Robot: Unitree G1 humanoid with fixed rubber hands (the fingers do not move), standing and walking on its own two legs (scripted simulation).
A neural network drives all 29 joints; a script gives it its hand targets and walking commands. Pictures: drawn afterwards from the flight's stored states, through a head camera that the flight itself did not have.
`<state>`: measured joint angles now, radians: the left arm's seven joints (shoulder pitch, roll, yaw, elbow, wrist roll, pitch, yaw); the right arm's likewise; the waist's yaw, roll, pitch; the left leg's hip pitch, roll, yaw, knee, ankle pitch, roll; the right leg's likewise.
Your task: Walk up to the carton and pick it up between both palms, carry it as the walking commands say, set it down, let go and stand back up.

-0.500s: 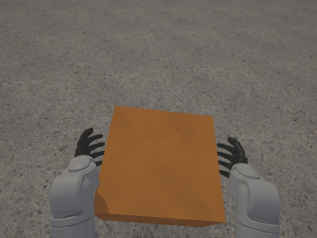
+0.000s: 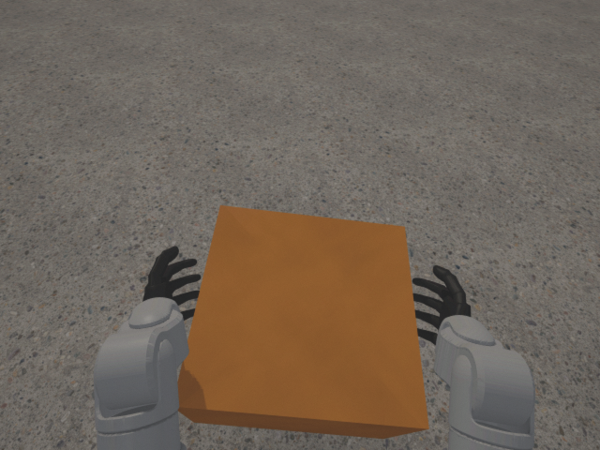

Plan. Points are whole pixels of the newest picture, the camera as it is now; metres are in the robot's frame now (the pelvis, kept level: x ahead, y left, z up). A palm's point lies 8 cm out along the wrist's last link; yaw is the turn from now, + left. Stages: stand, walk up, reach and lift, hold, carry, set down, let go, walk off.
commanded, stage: carry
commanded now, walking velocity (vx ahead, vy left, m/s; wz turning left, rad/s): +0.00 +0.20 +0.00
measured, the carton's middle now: (301, 322) +0.30 +0.00 +0.01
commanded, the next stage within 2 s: none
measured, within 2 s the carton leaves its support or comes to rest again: neither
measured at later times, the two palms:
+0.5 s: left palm (127, 346) +0.23 +0.19 +0.10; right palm (444, 379) +0.19 -0.14 +0.09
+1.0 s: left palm (20, 359) +0.21 +0.30 +0.09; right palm (344, 401) +0.17 -0.03 +0.09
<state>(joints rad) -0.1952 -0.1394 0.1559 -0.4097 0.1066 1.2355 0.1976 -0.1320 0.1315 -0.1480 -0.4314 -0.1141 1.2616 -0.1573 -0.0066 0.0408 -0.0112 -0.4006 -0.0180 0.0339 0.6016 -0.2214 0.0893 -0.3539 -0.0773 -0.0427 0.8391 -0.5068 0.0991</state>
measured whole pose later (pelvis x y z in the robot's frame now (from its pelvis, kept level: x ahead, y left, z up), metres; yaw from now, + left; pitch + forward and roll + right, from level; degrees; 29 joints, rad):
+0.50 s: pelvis -0.05 +0.04 +0.00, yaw -2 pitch +1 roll +1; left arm -0.19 -0.14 0.15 -0.41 0.11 1.23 0.19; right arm -0.12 0.13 -0.15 -0.44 -0.11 1.26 -0.16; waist -0.01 -0.05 -0.02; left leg -0.47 -0.04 0.06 0.73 -0.28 0.04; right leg -0.29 -0.12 -0.04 0.58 -0.31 0.06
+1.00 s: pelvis -0.07 +0.15 +0.00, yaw -4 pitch +2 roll -3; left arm -0.19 -0.14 0.15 -0.43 0.11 1.22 0.19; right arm -0.12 0.13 -0.14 -0.44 -0.10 1.23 -0.16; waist 0.00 0.03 0.00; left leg -0.40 -0.01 0.08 0.60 -0.24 0.11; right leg -0.38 -0.01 -0.04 0.89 -0.52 0.11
